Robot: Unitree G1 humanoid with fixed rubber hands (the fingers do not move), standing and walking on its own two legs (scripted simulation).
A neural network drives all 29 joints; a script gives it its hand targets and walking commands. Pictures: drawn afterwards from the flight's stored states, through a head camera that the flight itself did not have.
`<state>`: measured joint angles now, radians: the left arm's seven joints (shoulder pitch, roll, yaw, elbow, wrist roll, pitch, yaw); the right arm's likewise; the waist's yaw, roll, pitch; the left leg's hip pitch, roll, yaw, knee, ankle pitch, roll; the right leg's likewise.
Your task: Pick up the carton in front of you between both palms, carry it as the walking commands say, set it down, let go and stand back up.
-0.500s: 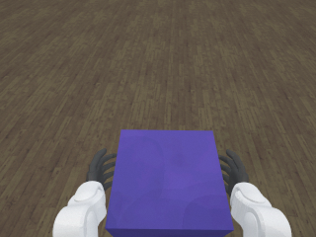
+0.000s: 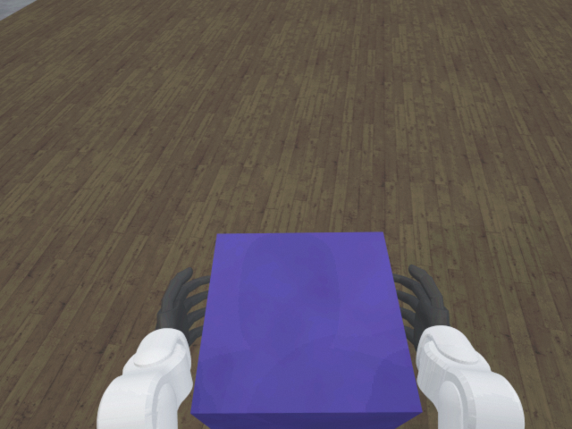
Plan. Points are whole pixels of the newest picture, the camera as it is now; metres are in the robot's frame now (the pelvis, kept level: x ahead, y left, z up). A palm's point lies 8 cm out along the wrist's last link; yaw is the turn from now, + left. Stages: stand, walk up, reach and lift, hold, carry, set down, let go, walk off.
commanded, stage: carry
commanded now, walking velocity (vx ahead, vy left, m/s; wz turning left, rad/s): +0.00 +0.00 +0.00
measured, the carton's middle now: (300, 345) +0.24 +0.00 +0.00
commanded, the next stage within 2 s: hold in 1.76 s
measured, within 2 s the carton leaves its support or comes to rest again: neither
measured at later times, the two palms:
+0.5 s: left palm (176, 276) +0.30 +0.16 +0.08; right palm (409, 276) +0.30 -0.14 +0.08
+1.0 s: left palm (182, 291) +0.29 +0.16 +0.05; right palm (405, 291) +0.29 -0.14 +0.05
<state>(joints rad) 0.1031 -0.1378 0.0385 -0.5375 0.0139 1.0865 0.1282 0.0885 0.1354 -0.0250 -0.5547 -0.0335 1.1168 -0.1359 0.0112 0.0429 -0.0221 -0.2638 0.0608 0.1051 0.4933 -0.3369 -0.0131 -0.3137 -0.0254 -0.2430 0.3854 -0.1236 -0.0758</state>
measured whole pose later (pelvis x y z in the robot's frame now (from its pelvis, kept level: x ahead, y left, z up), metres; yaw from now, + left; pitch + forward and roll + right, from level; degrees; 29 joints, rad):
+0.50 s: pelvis +0.07 +0.02 -0.01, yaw -1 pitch +3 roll +0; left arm 0.08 -0.14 0.04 -0.54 0.02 1.16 0.15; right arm 0.08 0.14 -0.04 -0.54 -0.02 1.16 -0.15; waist 0.00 0.01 -0.12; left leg -0.17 0.05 0.14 0.50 -0.39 -0.01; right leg -0.28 -0.06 -0.21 0.54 -0.31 -0.02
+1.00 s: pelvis +0.04 +0.02 +0.00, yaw -1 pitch +2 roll +0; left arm -0.06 -0.13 0.08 -0.18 0.13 0.99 0.07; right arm -0.06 0.13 -0.07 -0.19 -0.14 0.99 -0.07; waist 0.00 0.01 -0.09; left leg -0.18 0.05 0.15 0.47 -0.32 0.00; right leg -0.28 -0.06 -0.21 0.48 -0.23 -0.03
